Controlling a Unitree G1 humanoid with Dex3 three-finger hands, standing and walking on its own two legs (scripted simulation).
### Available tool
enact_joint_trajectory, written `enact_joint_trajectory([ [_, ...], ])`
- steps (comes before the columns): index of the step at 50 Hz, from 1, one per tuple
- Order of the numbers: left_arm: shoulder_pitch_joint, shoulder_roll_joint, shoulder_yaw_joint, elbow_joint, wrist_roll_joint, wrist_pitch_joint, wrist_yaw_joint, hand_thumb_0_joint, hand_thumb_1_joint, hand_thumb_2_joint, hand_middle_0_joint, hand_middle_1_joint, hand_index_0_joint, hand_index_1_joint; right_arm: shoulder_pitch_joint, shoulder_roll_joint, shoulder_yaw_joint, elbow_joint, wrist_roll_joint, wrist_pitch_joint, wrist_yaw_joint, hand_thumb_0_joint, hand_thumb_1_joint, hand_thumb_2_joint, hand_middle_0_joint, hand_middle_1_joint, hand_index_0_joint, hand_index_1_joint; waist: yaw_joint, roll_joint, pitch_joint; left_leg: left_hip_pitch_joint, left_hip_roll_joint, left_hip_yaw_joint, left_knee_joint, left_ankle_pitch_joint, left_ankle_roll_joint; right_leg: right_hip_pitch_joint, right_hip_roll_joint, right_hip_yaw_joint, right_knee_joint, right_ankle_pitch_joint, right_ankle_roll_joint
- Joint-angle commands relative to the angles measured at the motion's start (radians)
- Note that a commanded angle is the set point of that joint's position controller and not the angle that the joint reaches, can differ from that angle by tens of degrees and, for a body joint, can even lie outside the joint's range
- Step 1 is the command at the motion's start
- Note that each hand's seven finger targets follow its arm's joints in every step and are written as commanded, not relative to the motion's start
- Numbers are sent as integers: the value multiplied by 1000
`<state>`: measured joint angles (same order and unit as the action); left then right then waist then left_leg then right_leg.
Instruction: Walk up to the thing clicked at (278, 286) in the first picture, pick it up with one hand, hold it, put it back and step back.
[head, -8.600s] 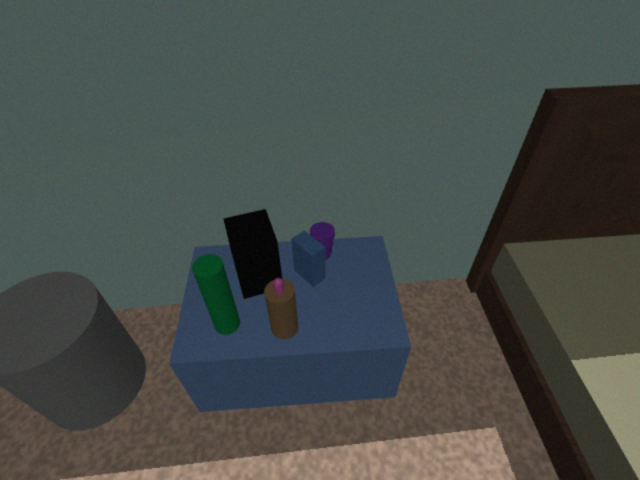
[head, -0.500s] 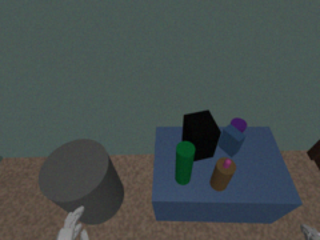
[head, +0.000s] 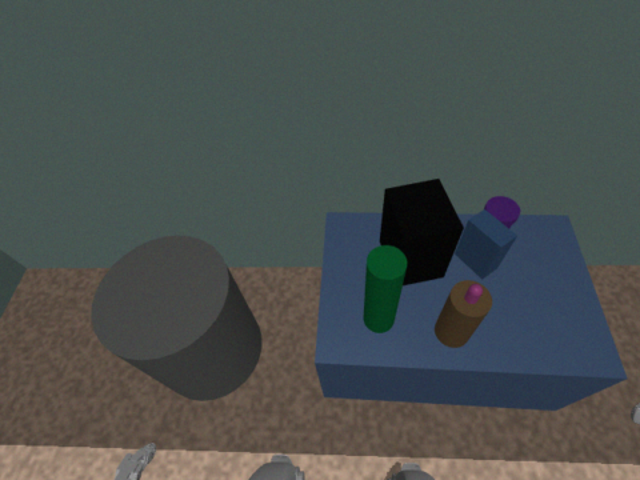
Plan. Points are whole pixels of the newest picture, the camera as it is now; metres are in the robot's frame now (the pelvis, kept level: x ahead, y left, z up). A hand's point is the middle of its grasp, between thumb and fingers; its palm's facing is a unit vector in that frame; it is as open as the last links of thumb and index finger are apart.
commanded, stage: go down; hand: right
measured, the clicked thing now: (463, 311) +0.47 -0.22 -0.27
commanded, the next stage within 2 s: approach in 1.06 s
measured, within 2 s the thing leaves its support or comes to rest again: neither
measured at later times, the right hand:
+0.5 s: hand out of the picture +0.34 -0.40 -0.02, palm faces +0.23 +0.96 -0.14, open 17.1 cm
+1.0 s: hand out of the picture +0.36 -0.41 -0.01, palm faces +0.23 +0.97 -0.11, open 17.3 cm
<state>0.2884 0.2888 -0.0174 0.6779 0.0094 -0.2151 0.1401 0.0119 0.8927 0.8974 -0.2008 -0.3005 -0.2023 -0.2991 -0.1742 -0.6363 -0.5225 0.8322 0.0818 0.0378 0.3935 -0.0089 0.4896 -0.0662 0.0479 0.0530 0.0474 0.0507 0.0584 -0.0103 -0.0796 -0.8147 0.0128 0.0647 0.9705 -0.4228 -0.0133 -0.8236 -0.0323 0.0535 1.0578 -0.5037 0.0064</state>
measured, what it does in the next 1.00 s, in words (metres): stands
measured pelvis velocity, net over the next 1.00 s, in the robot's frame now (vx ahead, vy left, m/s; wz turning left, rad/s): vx -0.01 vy -0.01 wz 0.02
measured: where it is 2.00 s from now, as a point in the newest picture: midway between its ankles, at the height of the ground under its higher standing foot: outside the picture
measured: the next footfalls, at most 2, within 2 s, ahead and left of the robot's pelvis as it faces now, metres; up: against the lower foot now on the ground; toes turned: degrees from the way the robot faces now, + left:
none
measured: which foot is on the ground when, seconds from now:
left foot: down 0.00-1.00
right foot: down 0.00-1.00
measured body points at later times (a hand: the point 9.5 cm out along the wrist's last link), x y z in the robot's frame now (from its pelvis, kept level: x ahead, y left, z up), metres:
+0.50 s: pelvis +0.00 +0.00 -0.02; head +0.12 -0.04 +0.41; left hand +0.09 +0.28 -0.11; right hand +0.32 -0.45 -0.01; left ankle +0.03 +0.14 -0.67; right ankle +0.00 -0.12 -0.67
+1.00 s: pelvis -0.01 -0.01 -0.02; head +0.14 -0.06 +0.40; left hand +0.07 +0.27 -0.12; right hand +0.35 -0.46 +0.00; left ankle +0.03 +0.13 -0.67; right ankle +0.00 -0.12 -0.67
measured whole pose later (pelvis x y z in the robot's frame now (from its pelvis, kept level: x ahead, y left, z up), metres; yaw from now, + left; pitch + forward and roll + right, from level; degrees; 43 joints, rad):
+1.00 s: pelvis -0.01 -0.01 -0.02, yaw +1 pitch +22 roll +5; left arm 0.29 0.31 -0.08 0.67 0.04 -0.12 0.06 0.01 0.91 0.90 -0.19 -0.31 -0.20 -0.30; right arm -0.55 -0.88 -0.70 1.23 0.08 -0.27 0.57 -0.01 0.50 -0.05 0.06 0.04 0.05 0.04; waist 0.09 0.03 -0.08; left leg -1.01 0.00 0.07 1.06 -0.44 -0.02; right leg -1.03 -0.04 0.06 1.18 -0.54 0.00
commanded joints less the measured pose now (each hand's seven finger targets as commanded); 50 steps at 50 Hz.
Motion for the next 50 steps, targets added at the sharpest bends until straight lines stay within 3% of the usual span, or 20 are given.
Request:
enact_joint_trajectory([
  [1,45,190,68,-101,-2,-29,3,0,902,905,-198,-302,-200,-300,-244,-396,-129,-80,17,-165,35,0,493,-79,31,56,35,56,-25,-136,-328,153,-14,-21,-58,222,44,144,10,5,-142,335,-21],
  [3,54,199,66,-95,-2,-24,0,0,904,903,-198,-302,-201,-299,-296,-430,-140,-50,17,-203,47,0,493,-80,32,56,36,56,-24,-125,-330,151,-14,-25,-63,185,42,125,12,4,-149,277,-26],
  [8,77,215,59,-66,3,-9,-2,0,912,904,-197,-302,-200,-299,-354,-499,-170,34,12,-257,72,0,468,-74,40,52,40,52,-25,-160,-379,146,-14,-30,-56,227,46,161,16,0,-130,344,-21],
  [10,84,219,53,-55,6,-4,-5,0,914,900,-197,-304,-202,-299,-357,-489,-163,99,16,-267,87,0,457,-70,46,50,43,50,-22,-147,-359,117,-22,-19,-49,225,46,156,11,8,-130,365,-20],
  [16,86,215,41,-62,13,12,-20,0,916,898,-195,-304,-201,-299,-404,-545,-190,153,9,-305,108,0,446,-59,54,45,48,45,-29,-135,-358,122,-18,-33,-50,204,45,100,18,0,-112,305,-30],
  [24,98,233,31,-58,16,26,-31,0,918,893,-195,-307,-203,-299,-515,-577,-185,165,19,-344,142,0,455,-57,56,45,49,45,-10,-177,-402,20,-23,-21,-11,197,48,147,4,16,-78,360,-24],
  [27,107,239,29,-55,16,31,-36,0,913,896,-194,-306,-200,-299,-513,-619,-216,174,21,-347,145,0,439,-56,59,43,51,43,-24,-181,-435,32,-24,-17,-5,220,48,158,5,20,-70,413,-20],
  [31,112,241,28,-47,19,41,-41,0,913,898,-192,-305,-198,-299,-551,-614,-205,171,19,-355,154,0,433,-59,59,43,52,43,-11,-202,-450,-2,-27,-17,1,216,49,185,0,23,-59,439,-17],
  [38,119,235,14,-59,19,54,-52,0,915,896,-191,-304,-197,-298,-546,-660,-242,192,20,-360,154,0,496,-54,51,46,47,46,-23,-191,-446,34,-24,-20,1,240,49,139,4,17,-51,423,-25],
  [42,121,241,19,-57,20,60,-58,0,907,901,-191,-304,-195,-299,-571,-644,-228,213,22,-365,165,0,506,-52,53,45,49,45,-7,-207,-433,-32,-30,-10,9,209,51,165,-6,35,-50,449,-16],
  [45,125,241,16,-61,18,63,-61,0,906,902,-191,-303,-195,-300,-598,-647,-227,201,26,-370,168,0,528,-53,50,47,47,47,-2,-197,-444,-22,-29,-13,5,204,51,148,-3,31,-49,405,-22],
  [50,128,244,11,-61,17,67,-67,0,902,904,-190,-302,-192,-299,-614,-668,-230,212,24,-371,176,0,525,-48,54,45,50,45,-4,-212,-447,-43,-30,-10,14,197,52,169,-10,41,-48,427,-15],
])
